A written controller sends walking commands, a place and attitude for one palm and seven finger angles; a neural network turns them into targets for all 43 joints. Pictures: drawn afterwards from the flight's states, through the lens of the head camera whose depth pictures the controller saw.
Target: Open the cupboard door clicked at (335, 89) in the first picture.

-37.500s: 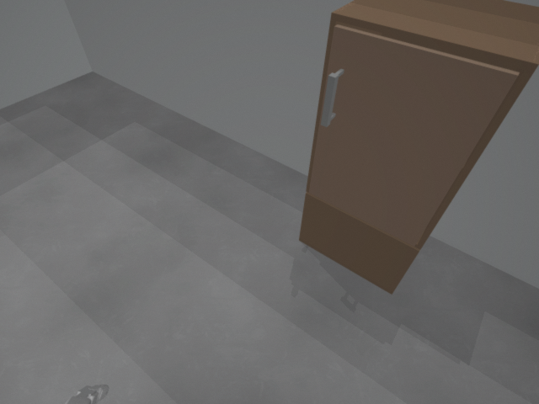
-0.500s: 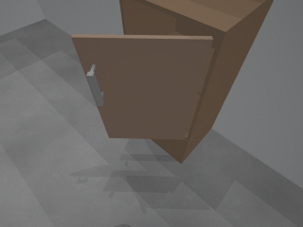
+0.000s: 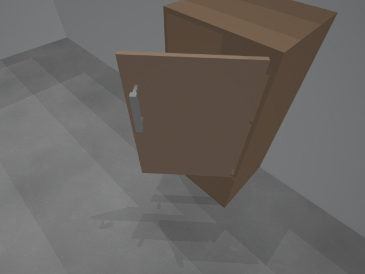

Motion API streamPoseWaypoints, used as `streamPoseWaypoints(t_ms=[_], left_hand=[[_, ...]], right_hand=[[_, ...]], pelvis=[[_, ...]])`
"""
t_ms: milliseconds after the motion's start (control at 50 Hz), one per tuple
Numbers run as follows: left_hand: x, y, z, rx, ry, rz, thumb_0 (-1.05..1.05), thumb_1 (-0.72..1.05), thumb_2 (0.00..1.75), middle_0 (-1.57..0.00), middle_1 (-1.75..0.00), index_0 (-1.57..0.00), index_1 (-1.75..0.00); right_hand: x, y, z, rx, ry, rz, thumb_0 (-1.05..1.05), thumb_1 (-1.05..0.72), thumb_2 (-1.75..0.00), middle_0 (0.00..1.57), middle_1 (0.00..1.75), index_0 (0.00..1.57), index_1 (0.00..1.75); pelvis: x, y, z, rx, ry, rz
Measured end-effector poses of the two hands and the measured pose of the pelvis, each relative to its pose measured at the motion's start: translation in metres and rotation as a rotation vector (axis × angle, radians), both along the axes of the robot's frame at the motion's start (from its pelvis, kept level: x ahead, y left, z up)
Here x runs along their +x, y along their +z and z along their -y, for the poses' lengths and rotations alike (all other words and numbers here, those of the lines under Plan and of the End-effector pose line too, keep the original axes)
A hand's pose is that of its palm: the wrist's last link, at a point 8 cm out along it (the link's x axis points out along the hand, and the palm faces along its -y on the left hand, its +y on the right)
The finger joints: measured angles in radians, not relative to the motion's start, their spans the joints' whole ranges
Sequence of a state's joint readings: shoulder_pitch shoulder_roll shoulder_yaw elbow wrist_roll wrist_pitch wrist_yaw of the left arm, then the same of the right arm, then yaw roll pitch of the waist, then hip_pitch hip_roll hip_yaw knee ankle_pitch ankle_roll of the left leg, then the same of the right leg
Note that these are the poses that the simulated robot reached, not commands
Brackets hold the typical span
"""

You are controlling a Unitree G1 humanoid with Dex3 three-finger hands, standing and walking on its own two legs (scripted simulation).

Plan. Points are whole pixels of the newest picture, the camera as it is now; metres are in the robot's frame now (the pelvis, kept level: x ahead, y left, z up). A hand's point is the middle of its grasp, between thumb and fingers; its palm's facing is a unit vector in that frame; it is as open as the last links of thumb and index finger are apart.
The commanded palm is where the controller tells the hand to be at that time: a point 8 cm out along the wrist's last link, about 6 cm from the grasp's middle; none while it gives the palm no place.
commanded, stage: come to a stop and stand still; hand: left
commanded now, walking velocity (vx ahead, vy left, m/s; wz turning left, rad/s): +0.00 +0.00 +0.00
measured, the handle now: (137, 109) +0.57 +0.18 +0.01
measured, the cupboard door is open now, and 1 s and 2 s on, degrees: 41 41 41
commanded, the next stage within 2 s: look again from close up in 0.02 s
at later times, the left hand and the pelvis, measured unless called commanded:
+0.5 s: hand out of the picture +0.05 +0.19 -0.18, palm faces -0.02 -0.98 -0.21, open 7.4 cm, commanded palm none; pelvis +0.02 +0.01 +0.00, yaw +0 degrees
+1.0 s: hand (100, 217) +0.23 +0.20 +0.00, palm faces +0.16 -0.98 -0.07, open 7.8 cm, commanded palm +0.14 +0.25 -0.06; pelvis +0.00 -0.01 -0.03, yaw +1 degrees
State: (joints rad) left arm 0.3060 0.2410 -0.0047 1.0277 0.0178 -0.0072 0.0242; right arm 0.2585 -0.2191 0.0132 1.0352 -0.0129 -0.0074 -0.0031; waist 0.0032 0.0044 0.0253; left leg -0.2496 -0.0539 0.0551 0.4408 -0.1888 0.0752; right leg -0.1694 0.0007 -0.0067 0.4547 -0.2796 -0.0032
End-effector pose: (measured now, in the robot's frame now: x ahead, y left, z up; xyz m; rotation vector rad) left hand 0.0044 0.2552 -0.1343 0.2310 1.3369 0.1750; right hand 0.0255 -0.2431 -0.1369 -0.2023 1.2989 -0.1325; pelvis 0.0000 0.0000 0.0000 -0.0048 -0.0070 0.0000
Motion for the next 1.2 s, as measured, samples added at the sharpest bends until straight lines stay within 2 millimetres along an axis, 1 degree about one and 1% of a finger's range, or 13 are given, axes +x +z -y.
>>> streamPoseWaypoints(t_ms=[140, 340, 500, 760, 780, 800, 880, 920, 980, 1020, 1060, 1140, 1200], left_hand=[[0.000, -0.004, 0.002, -0.017, -0.001, -0.027, 0.01, 0.91, 0.90, -0.20, -0.30, -0.20, -0.29], [0.026, -0.011, 0.013, -0.058, -0.019, 0.008, 0.01, 0.90, 0.90, -0.20, -0.30, -0.20, -0.29], [0.042, -0.011, 0.013, -0.061, -0.025, 0.032, 0.00, 0.90, 0.90, -0.20, -0.30, -0.20, -0.29], [0.041, -0.008, 0.003, -0.026, -0.024, 0.016, 0.00, 0.90, 0.90, -0.20, -0.30, -0.20, -0.29], [0.049, -0.002, 0.000, -0.030, 0.043, 0.074, 0.01, 0.90, 0.90, -0.20, -0.30, -0.20, -0.30], [0.066, 0.013, -0.003, -0.022, 0.078, 0.203, 0.01, 0.90, 0.90, -0.20, -0.30, -0.20, -0.30], [0.139, 0.092, -0.007, 0.037, 0.079, 0.747, 0.02, 0.88, 0.88, -0.21, -0.32, -0.20, -0.31], [0.169, 0.122, -0.002, 0.024, 0.040, 0.970, 0.02, 0.85, 0.87, -0.21, -0.34, -0.20, -0.33], [0.194, 0.141, 0.007, -0.040, -0.035, 1.216, 0.01, 0.80, 0.85, -0.21, -0.37, -0.20, -0.36], [0.195, 0.135, 0.014, -0.100, -0.105, 1.322, 0.01, 0.76, 0.84, -0.21, -0.39, -0.21, -0.39], [0.187, 0.115, 0.019, -0.158, -0.167, 1.346, 0.00, 0.72, 0.82, -0.21, -0.42, -0.21, -0.41], [0.155, 0.066, 0.016, -0.215, -0.149, 1.212, 0.01, 0.63, 0.78, -0.22, -0.48, -0.22, -0.47], [0.133, 0.059, 0.005, -0.162, -0.067, 1.177, 0.01, 0.56, 0.75, -0.23, -0.52, -0.23, -0.51]], right_hand=[[-0.001, 0.002, 0.002, -0.018, -0.009, -0.027, 0.01, -0.90, -0.90, 0.20, 0.30, 0.20, 0.30], [0.024, 0.008, 0.001, -0.033, -0.005, 0.017, 0.01, -0.90, -0.90, 0.20, 0.30, 0.20, 0.30], [0.040, 0.008, -0.003, -0.028, 0.000, 0.043, 0.01, -0.90, -0.90, 0.20, 0.30, 0.20, 0.30], [0.037, 0.007, -0.003, -0.028, -0.010, 0.021, 0.01, -0.90, -0.90, 0.20, 0.30, 0.20, 0.30], [0.038, 0.008, -0.003, -0.027, -0.018, 0.050, 0.01, -0.90, -0.90, 0.20, 0.30, 0.20, 0.30], [0.042, 0.012, -0.003, -0.034, -0.008, 0.109, 0.01, -0.90, -0.90, 0.20, 0.30, 0.20, 0.30], [0.066, 0.022, -0.001, -0.027, 0.021, 0.347, 0.01, -0.90, -0.90, 0.20, 0.30, 0.20, 0.30], [0.082, 0.022, 0.001, -0.018, 0.042, 0.445, 0.01, -0.90, -0.90, 0.20, 0.30, 0.20, 0.30], [0.104, 0.021, 0.008, -0.014, 0.062, 0.558, 0.01, -0.90, -0.90, 0.21, 0.30, 0.20, 0.30], [0.118, 0.021, 0.014, -0.020, 0.074, 0.622, 0.01, -0.90, -0.90, 0.21, 0.30, 0.20, 0.30], [0.130, 0.021, 0.022, -0.030, 0.097, 0.674, 0.01, -0.90, -0.90, 0.21, 0.30, 0.21, 0.30], [0.152, 0.019, 0.035, -0.068, 0.149, 0.731, 0.01, -0.90, -0.90, 0.21, 0.30, 0.20, 0.30], [0.164, 0.015, 0.039, -0.090, 0.172, 0.733, 0.01, -0.90, -0.90, 0.20, 0.30, 0.20, 0.30]], pelvis=[[0.006, 0.001, -0.003, 0.002, -0.001, 0.001], [0.015, 0.002, -0.004, 0.004, -0.005, 0.005], [0.020, 0.002, -0.005, 0.005, -0.007, 0.005], [0.023, 0.002, -0.006, 0.002, -0.008, 0.004], [0.022, 0.001, -0.006, 0.002, 0.001, 0.000], [0.021, 0.001, -0.006, 0.008, 0.002, -0.001], [0.014, -0.005, -0.002, 0.034, 0.020, -0.008], [0.007, -0.012, 0.001, 0.033, 0.035, -0.022], [-0.002, -0.027, 0.007, 0.020, 0.027, -0.090], [-0.007, -0.041, 0.014, 0.019, 0.014, -0.138], [-0.012, -0.056, 0.021, 0.017, 0.009, -0.171], [-0.015, -0.078, 0.032, 0.006, 0.014, -0.213], [-0.012, -0.085, 0.037, -0.012, 0.026, -0.222]])
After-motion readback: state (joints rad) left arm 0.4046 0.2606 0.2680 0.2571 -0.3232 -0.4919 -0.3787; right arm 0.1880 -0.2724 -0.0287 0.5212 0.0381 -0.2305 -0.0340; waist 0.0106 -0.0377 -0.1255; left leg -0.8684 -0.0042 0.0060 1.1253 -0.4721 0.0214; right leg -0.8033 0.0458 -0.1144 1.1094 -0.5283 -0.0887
